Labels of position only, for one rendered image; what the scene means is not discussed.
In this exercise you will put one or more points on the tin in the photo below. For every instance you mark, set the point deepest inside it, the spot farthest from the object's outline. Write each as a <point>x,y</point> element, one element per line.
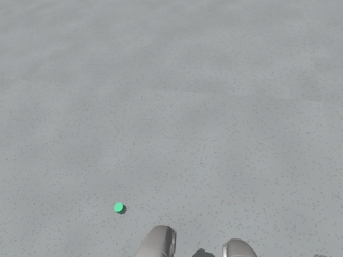
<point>119,208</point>

